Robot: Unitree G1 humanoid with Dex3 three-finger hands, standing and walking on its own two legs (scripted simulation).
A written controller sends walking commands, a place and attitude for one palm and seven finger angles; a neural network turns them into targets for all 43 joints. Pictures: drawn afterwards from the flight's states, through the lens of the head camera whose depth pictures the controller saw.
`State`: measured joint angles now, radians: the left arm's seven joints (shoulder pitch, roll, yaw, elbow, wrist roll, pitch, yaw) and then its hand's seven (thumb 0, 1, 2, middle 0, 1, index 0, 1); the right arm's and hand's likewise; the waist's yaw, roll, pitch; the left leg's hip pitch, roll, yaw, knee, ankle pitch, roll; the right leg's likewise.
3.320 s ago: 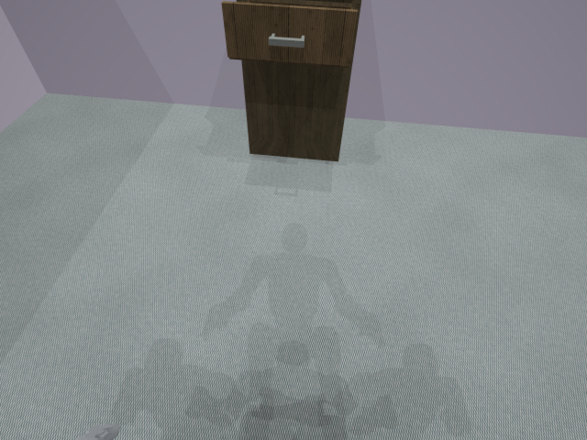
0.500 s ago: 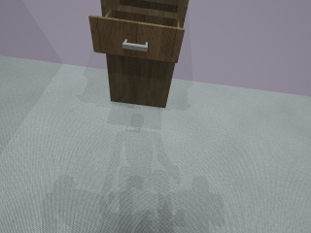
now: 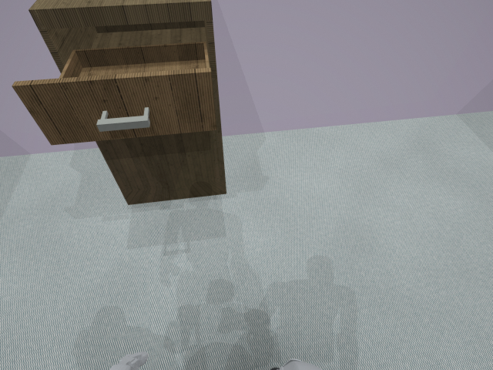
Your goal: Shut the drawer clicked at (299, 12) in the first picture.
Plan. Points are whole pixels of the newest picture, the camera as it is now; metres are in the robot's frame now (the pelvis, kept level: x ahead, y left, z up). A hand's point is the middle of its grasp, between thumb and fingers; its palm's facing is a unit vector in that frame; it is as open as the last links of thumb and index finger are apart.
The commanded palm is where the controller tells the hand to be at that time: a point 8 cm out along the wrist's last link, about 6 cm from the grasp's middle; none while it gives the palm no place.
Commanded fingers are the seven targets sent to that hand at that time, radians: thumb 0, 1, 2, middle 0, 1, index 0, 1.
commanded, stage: turn to face it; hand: left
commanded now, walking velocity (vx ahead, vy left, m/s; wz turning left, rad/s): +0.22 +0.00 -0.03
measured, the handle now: (125, 118) +0.67 +0.32 +0.01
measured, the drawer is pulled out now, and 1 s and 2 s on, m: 0.30 0.30 0.30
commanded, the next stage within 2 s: take the last steps up to it in 0.32 s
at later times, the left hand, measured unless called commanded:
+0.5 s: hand out of the picture +0.10 +0.18 -0.17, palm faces +0.16 -0.98 -0.12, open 7.3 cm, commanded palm none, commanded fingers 0.00 0.90 0.90 -0.20 -0.30 -0.20 -0.30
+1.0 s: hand out of the picture +0.09 +0.17 -0.14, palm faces +0.25 -0.95 -0.16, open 7.4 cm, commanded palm none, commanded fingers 0.00 0.90 0.90 -0.20 -0.30 -0.20 -0.30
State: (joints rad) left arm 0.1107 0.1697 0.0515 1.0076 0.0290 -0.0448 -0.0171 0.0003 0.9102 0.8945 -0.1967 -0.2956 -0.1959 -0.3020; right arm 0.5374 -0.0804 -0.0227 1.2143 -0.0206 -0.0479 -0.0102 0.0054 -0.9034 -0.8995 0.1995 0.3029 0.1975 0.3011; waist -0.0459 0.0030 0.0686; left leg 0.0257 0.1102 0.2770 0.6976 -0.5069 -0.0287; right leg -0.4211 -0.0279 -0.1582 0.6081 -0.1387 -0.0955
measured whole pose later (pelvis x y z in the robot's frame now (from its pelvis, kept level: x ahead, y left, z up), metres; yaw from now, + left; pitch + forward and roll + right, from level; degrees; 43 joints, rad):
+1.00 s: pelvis +0.20 +0.04 +0.03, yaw +9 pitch -1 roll +0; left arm 0.45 0.11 0.03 1.14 0.03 -0.05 0.02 0.00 0.91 0.89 -0.20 -0.30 -0.20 -0.30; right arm 0.21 -0.18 -0.06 1.07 -0.02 0.00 0.02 0.01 -0.92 -0.90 0.19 0.30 0.19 0.30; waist 0.04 0.00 0.04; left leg -0.47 0.10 0.10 0.75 -0.26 0.01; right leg -0.01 -0.06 -0.17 0.36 -0.33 0.02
